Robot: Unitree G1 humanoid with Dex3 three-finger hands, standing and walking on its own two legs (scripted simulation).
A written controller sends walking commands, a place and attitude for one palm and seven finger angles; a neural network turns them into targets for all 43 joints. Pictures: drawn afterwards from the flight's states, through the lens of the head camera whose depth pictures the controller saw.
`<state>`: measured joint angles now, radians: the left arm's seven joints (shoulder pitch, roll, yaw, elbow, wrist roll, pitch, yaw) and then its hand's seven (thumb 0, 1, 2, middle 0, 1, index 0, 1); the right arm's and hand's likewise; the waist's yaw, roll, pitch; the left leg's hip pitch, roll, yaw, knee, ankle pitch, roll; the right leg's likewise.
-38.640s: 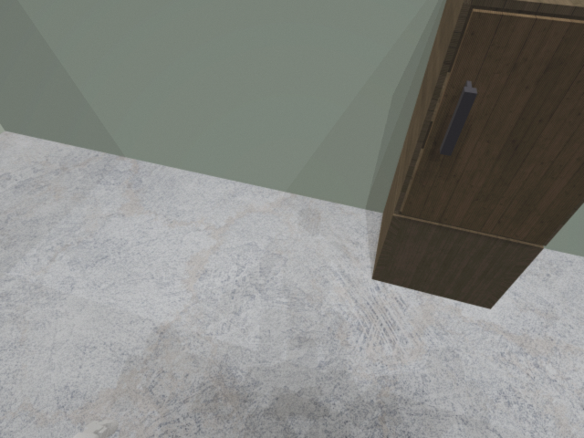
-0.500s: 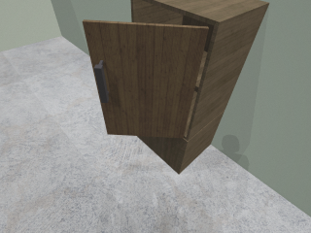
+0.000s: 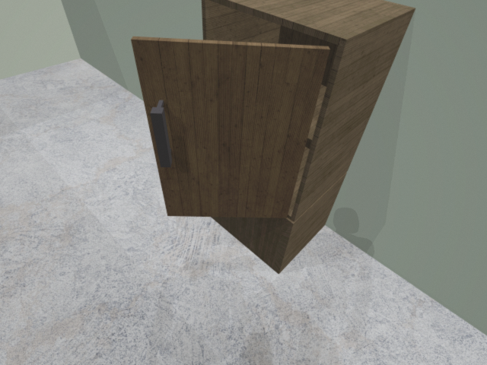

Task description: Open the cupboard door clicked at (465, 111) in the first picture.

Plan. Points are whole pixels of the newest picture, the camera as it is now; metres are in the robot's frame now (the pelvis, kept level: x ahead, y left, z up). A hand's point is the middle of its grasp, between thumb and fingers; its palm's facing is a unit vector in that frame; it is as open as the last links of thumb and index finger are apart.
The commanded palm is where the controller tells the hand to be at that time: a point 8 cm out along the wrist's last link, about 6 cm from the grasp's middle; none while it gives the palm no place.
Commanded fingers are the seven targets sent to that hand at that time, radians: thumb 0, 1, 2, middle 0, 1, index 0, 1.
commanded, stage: shuffle to correct the standing spot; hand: left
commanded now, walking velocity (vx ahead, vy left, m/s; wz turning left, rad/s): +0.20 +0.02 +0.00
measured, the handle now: (163, 134) +0.64 +0.23 +0.02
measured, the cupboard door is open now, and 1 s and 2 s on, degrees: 44 44 44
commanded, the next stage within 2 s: come to a stop and stand still in 0.36 s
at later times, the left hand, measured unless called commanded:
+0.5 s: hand (165, 359) +0.18 +0.15 -0.17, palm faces +0.15 -0.98 -0.16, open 7.1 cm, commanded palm none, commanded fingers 0.00 0.90 0.90 -0.20 -0.30 -0.20 -0.30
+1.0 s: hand out of the picture +0.12 +0.19 -0.18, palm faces +0.07 -0.97 -0.24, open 7.4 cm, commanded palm none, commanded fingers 0.00 0.90 0.90 -0.20 -0.30 -0.20 -0.30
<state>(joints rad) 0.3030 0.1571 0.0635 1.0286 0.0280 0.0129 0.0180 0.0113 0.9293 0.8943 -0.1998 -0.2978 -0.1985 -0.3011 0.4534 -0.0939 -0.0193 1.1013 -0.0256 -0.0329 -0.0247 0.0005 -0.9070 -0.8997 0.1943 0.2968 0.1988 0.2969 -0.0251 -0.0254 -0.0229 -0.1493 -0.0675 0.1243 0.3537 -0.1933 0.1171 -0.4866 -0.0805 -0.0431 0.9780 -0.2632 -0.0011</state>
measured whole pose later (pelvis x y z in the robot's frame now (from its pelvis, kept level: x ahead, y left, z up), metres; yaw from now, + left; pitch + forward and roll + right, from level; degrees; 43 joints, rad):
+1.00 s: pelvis +0.09 +0.00 -0.02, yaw -1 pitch -1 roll +0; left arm 0.28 0.17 0.05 0.95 0.02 0.04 0.03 0.00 0.91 0.89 -0.20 -0.30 -0.20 -0.30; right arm 0.11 -0.16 -0.05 0.97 -0.03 0.03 -0.03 0.00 -0.91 -0.90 0.20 0.30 0.20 0.30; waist 0.02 0.02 0.08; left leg -0.37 0.06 0.13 0.53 -0.14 0.02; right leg -0.24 -0.03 -0.05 0.62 -0.37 0.01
